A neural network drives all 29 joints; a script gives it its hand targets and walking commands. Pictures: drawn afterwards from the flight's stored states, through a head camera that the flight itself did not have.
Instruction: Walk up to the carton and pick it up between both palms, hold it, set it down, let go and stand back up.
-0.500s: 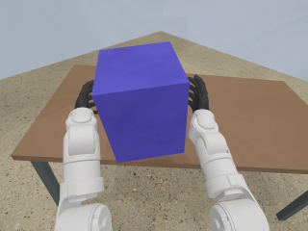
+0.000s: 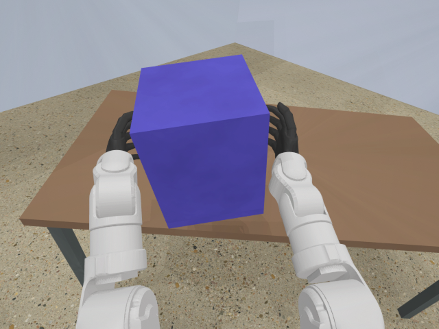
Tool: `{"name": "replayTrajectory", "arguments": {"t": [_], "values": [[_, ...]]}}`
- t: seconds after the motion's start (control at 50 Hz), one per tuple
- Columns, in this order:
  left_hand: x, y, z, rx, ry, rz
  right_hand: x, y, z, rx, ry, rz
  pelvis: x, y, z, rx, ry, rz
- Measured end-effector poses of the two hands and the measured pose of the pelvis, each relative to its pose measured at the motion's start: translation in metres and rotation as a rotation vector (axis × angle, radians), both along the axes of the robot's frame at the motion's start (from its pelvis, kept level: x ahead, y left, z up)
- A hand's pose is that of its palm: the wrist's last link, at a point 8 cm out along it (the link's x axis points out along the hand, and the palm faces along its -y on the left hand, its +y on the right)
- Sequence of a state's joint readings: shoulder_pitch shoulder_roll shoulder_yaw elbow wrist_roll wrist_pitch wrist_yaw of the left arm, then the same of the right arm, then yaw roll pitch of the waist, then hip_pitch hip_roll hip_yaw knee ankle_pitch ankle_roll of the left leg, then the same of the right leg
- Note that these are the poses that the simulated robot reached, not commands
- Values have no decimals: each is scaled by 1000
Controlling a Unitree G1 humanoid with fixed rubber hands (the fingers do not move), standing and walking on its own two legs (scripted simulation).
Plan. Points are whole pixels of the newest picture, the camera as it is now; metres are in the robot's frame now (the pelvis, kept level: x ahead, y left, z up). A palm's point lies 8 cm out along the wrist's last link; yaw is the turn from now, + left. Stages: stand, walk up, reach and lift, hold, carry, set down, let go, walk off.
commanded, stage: hold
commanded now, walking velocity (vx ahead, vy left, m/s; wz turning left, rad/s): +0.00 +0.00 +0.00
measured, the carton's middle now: (204, 143) +0.44 +0.01 +0.15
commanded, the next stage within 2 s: none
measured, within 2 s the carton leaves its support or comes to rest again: neither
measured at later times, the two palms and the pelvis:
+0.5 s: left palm (120, 160) +0.36 +0.15 +0.17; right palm (285, 151) +0.36 -0.13 +0.19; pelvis +0.00 +0.00 +0.00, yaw +0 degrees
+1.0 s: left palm (118, 160) +0.36 +0.15 +0.17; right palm (284, 151) +0.36 -0.13 +0.19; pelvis +0.00 +0.00 +0.00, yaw +0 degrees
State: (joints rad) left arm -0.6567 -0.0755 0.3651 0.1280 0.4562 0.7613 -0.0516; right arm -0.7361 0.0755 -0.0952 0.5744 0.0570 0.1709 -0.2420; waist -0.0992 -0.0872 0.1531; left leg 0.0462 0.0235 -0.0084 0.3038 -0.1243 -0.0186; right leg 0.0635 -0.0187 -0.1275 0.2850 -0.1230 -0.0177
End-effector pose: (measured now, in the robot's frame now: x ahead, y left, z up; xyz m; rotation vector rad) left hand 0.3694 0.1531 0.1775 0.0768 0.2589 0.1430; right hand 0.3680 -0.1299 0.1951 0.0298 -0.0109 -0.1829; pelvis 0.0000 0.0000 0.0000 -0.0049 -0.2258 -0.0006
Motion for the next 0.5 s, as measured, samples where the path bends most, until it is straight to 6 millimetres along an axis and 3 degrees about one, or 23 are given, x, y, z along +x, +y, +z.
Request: {"name": "replayTrajectory", "arguments": {"t": [0.5], "values": [[-7,-1,-4,-1,3,-1,-4,-1,-2,-3,-4,-1,1,2,0,-3,-14,0]]}}
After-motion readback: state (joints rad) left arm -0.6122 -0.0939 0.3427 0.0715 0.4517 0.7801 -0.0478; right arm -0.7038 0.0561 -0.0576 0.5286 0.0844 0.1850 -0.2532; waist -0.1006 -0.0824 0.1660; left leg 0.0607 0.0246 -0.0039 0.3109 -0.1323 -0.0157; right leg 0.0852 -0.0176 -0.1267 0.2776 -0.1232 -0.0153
